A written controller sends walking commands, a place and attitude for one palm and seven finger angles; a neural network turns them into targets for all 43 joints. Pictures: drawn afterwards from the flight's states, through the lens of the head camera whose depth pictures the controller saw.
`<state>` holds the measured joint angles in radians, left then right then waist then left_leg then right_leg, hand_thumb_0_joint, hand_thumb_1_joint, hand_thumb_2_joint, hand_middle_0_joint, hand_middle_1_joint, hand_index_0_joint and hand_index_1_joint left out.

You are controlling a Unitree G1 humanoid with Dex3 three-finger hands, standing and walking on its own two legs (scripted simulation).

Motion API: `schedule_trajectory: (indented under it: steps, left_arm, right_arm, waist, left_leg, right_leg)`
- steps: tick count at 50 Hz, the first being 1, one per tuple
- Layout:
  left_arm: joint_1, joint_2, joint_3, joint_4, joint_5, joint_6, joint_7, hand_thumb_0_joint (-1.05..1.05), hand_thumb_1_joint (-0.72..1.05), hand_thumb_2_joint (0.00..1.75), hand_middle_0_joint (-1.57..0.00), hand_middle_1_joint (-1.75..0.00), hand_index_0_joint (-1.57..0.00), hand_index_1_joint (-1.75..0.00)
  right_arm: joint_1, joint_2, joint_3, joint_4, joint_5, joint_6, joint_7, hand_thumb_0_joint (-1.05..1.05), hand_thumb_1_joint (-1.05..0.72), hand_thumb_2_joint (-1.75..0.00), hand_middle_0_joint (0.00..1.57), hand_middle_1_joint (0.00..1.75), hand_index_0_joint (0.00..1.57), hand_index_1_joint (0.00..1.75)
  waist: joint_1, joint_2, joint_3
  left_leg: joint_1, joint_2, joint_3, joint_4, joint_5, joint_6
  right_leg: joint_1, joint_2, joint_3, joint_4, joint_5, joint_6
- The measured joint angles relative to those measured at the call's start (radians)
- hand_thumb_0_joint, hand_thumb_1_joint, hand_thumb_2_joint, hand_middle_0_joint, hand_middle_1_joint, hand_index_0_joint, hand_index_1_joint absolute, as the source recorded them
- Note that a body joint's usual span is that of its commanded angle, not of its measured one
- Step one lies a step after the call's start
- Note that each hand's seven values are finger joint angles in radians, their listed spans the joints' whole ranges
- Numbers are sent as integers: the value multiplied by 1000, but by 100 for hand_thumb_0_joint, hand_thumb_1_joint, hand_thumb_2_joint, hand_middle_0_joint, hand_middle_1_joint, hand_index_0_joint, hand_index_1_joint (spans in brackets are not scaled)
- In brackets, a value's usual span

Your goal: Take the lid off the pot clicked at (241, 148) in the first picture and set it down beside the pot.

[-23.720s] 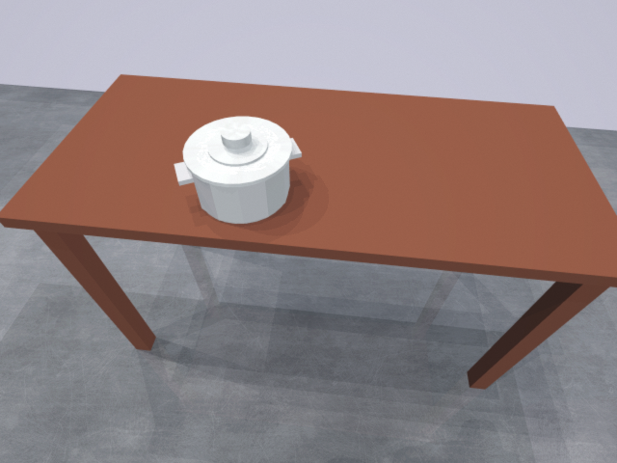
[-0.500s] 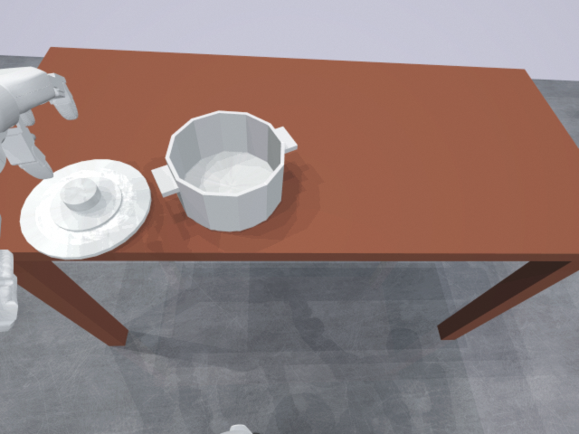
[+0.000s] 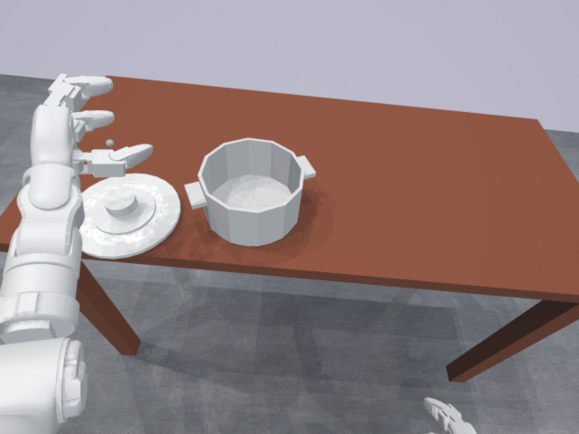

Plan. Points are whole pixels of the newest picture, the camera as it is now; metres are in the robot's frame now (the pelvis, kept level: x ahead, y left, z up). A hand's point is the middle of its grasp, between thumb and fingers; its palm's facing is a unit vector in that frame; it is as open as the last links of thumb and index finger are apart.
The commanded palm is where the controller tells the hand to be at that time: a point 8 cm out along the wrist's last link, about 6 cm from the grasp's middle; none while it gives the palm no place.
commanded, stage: draw the hand back to the body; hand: left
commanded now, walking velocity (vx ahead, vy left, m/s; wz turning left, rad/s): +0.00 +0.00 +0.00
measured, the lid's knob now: (120, 202) +0.49 +0.32 -0.03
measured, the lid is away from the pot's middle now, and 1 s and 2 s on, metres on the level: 0.24 0.24 0.24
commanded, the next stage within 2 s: step back with the hand held close in 1.50 s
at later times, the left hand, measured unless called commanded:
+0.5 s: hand (120, 192) +0.35 +0.22 +0.16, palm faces +0.42 -0.87 -0.27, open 8.6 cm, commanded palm +0.29 +0.25 +0.18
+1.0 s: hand (115, 261) +0.26 +0.20 +0.16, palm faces +0.41 -0.86 -0.30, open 7.4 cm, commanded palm +0.20 +0.23 +0.18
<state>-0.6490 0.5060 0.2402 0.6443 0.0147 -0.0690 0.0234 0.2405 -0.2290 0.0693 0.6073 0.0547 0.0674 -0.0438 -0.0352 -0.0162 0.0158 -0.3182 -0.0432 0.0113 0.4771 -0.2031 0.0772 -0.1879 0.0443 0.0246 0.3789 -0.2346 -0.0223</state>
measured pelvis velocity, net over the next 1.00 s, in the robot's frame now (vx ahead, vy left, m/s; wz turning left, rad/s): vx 0.02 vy -0.07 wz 0.00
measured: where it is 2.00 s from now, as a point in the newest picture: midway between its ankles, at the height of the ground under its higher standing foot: outside the picture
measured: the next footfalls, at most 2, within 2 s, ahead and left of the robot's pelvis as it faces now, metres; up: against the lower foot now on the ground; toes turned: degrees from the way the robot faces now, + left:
none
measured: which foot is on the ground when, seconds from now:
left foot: down 0.00-1.00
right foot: down 0.00-1.00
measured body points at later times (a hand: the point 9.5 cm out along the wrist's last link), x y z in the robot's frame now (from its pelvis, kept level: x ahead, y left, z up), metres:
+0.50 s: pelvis +0.02 -0.06 +0.00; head +0.02 -0.08 +0.45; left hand +0.32 +0.26 +0.18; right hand +0.18 -0.31 -0.09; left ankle +0.03 +0.06 -0.74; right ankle -0.02 -0.13 -0.74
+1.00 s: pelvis +0.02 -0.07 +0.00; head +0.00 -0.09 +0.45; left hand +0.23 +0.24 +0.17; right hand +0.21 -0.29 -0.09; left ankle +0.03 +0.06 -0.74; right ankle -0.03 -0.13 -0.74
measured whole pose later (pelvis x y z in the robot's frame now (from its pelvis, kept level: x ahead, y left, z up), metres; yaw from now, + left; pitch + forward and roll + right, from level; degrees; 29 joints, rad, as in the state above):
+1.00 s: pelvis +0.02 -0.07 +0.00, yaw +0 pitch -3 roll +0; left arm 0.21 0.35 0.32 -0.19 -0.11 -0.04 0.07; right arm 0.14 -0.24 0.03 0.67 0.02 -0.01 -0.06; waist 0.05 0.05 0.02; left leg -0.13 0.01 -0.01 0.39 -0.20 0.00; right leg -0.02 0.10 0.02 0.32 -0.24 -0.08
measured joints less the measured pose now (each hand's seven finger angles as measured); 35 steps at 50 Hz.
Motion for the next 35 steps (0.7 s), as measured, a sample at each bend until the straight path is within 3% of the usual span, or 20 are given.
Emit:
schedule_trajectory:
  steps: [3,8,24,35]
  left_arm:
    - [86,-16,33,-76,-37,-3,23,0,13,56,-31,-87,-31,-87]
    - [194,-29,50,-138,-72,25,30,0,21,60,-30,-81,-29,-80]
    - [455,-82,81,-428,-99,48,52,0,54,74,-25,-56,-25,-56]
    - [608,-121,91,-580,-114,51,46,1,78,84,-23,-39,-22,-39]
  right_arm:
    - [-4,-13,-10,0,-10,-25,10,1,-90,-90,20,30,20,30]
    - [-5,-32,-24,24,-9,-28,13,1,-90,-90,20,30,20,30]
    - [-68,-50,-41,68,-14,-50,-10,1,-90,-90,20,29,20,30]
    - [-117,-32,-39,61,-19,-54,-14,1,-90,-90,20,29,20,30]
  waist:
    - [-4,19,-10]
    - [10,35,-16]
    - [51,54,-12]
    - [71,64,-17]
  left_leg:
    - [36,4,9,-28,4,-5]
    - [78,12,14,-55,5,-16]
    - [134,49,-12,-88,12,-72]
    - [148,61,-22,-78,3,-82]
  right_leg:
    - [33,1,11,-29,10,8]
    - [67,8,19,-46,9,8]
    - [116,48,-1,-61,5,-47]
    - [127,62,-11,-41,-10,-63]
